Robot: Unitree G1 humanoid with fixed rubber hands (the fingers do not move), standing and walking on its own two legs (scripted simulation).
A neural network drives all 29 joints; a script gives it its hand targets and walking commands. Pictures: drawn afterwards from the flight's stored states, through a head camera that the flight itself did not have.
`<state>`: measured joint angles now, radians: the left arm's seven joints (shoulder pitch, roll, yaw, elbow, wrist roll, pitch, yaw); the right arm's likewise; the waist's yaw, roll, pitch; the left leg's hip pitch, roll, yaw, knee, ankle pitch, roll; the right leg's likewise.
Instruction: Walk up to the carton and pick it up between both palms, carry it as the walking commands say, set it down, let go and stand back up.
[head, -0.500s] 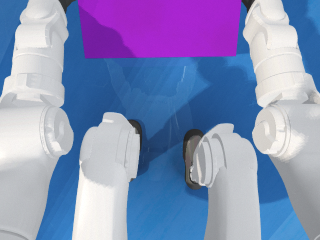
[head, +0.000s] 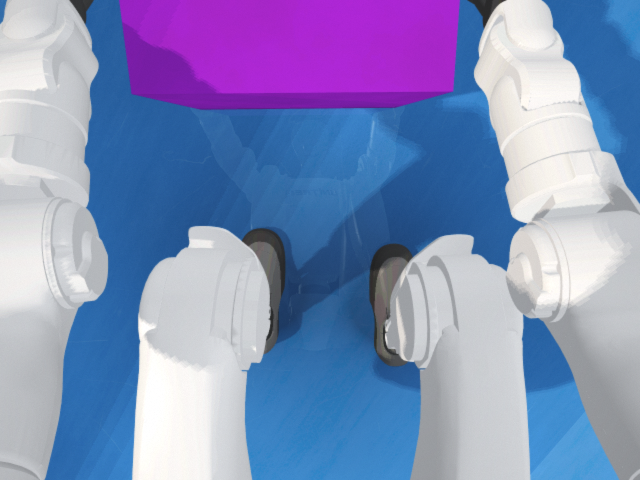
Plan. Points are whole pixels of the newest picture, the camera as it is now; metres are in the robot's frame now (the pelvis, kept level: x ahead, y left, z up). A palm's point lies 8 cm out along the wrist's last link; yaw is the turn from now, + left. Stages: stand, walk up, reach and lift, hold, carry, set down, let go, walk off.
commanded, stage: set down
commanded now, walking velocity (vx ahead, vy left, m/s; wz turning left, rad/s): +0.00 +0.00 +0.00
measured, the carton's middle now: (294, 1) +0.55 +0.07 -0.25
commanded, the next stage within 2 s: let go in 1.66 s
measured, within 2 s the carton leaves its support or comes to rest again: neither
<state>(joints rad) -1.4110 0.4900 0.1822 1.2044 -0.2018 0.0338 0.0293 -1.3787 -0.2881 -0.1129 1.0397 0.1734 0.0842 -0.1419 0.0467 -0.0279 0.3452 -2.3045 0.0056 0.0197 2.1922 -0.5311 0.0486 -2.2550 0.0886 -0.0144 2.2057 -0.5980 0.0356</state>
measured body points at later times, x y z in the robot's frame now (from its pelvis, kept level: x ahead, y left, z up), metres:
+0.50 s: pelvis -0.01 +0.00 +0.02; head +0.36 +0.05 +0.26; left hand +0.53 +0.31 -0.14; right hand +0.57 -0.14 -0.13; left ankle +0.12 +0.10 -0.33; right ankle +0.11 -0.11 -0.33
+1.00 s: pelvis +0.01 +0.00 +0.13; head +0.33 +0.05 +0.44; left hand +0.53 +0.32 +0.04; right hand +0.58 -0.15 +0.04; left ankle +0.12 +0.11 -0.33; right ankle +0.11 -0.11 -0.33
